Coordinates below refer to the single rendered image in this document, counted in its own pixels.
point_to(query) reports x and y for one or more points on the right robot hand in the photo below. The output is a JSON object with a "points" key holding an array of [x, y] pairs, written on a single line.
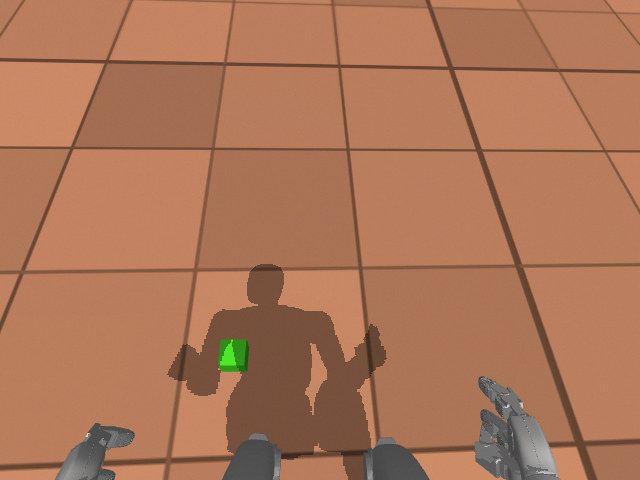
{"points": [[521, 449]]}

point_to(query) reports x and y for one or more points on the left robot hand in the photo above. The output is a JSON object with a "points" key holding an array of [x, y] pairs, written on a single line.
{"points": [[84, 462]]}

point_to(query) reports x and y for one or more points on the cube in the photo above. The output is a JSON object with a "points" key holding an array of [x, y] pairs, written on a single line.
{"points": [[233, 355]]}

